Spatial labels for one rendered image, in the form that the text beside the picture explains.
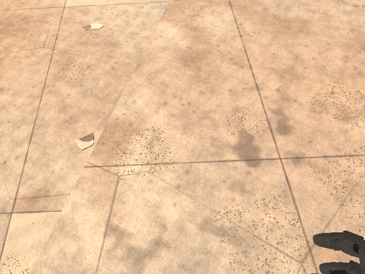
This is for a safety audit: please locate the right robot hand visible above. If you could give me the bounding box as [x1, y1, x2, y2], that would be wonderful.
[311, 231, 365, 274]

